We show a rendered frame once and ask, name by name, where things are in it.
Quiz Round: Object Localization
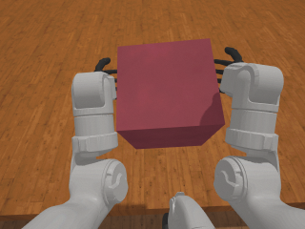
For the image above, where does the robot left upper arm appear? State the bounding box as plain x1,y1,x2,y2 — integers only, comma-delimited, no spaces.
22,158,129,229

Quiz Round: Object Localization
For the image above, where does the robot left hand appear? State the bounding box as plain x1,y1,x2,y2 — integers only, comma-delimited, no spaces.
94,57,117,100

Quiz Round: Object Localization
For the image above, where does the right robot shin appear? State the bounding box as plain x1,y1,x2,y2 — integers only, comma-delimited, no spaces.
168,192,185,229

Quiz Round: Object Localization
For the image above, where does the robot right forearm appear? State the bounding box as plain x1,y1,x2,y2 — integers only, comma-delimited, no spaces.
219,62,284,184

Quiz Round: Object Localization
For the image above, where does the robot right upper arm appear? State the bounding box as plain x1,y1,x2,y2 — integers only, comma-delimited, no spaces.
213,156,305,229

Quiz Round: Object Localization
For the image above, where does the robot right hand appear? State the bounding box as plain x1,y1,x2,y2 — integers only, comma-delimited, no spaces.
213,47,244,94

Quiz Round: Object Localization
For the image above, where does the carton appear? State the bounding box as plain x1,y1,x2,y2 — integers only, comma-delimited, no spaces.
115,38,225,150

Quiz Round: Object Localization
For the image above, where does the robot left forearm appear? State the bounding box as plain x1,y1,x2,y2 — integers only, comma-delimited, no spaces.
69,72,118,191

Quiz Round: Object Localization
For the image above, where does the right robot thigh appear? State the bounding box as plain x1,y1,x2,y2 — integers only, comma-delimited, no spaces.
169,195,215,229

